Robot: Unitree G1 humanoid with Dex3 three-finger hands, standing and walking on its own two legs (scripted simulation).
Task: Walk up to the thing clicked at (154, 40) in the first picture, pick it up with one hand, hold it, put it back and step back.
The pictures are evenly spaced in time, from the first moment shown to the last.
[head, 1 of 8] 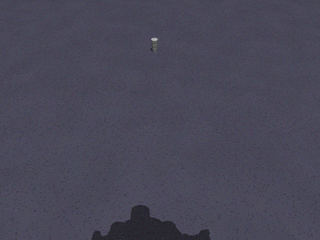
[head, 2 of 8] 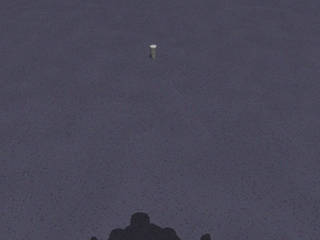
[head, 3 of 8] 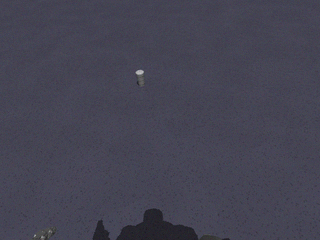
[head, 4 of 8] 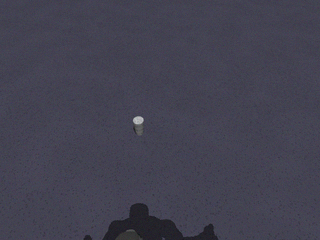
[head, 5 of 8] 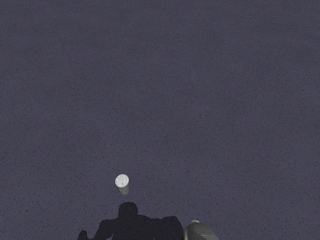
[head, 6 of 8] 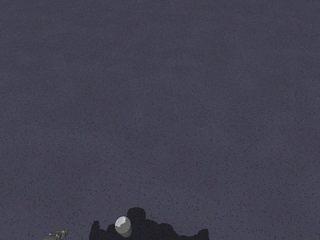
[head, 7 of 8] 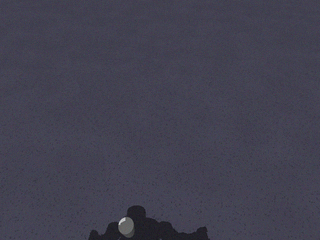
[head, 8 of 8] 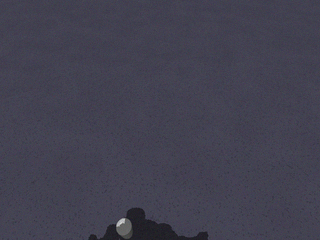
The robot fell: no
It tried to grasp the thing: no
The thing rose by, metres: 0.00
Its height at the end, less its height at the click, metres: +0.00
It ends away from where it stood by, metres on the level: 0.00
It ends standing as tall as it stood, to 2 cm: yes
